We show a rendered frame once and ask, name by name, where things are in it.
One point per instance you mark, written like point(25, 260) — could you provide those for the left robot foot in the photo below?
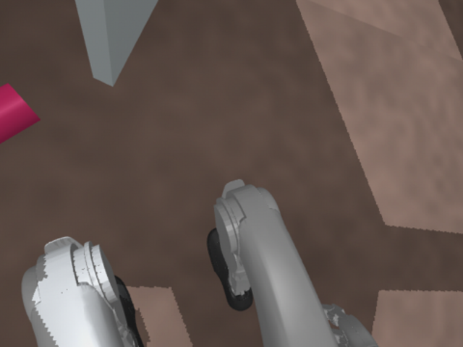
point(129, 311)

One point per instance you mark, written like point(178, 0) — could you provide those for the right robot hand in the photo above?
point(352, 332)

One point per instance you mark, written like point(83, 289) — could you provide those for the can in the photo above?
point(15, 114)

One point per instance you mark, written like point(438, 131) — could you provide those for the right robot foot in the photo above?
point(239, 302)

